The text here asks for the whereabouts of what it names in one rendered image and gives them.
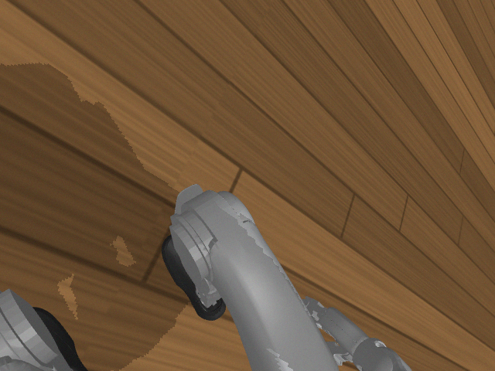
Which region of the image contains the right robot arm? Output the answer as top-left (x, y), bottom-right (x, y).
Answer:
top-left (353, 338), bottom-right (412, 371)

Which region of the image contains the right robot hand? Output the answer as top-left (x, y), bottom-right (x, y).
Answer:
top-left (302, 296), bottom-right (369, 366)

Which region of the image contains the left robot foot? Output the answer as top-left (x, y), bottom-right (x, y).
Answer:
top-left (33, 307), bottom-right (88, 371)

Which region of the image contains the right robot foot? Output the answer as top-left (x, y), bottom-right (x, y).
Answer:
top-left (162, 235), bottom-right (226, 321)

